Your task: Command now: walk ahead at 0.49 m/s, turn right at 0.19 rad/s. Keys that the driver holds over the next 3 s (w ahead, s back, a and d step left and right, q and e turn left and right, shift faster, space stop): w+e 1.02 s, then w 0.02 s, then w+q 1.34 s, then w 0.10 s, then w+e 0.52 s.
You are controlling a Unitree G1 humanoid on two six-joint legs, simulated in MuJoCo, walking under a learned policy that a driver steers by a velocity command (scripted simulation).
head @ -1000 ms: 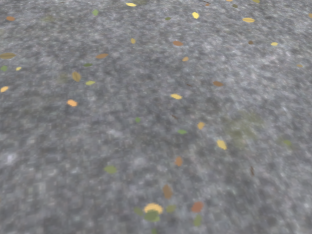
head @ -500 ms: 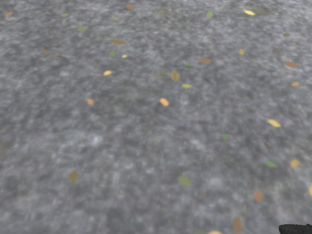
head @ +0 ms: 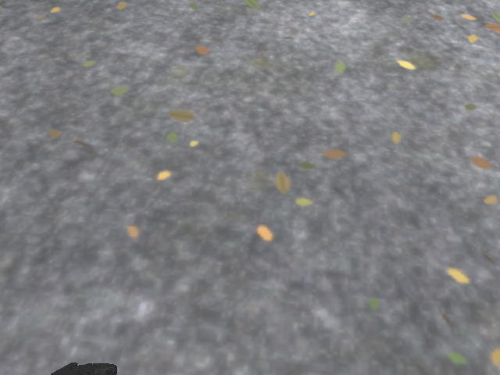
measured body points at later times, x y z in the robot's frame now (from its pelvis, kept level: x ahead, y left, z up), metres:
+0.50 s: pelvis +0.31 -0.03 +0.00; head +0.35 -0.04 +0.45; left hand +0.42 +0.25 -0.11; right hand +0.48 -0.31 -0.07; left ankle +0.52 +0.08 -0.71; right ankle +0.21 -0.11 -0.74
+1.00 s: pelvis +0.56 -0.08 +0.00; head +0.59 -0.10 +0.45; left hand +0.88 -0.01 -0.08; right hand +0.42 -0.34 -0.12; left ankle +0.52 +0.07 -0.74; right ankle +0.63 -0.29 -0.70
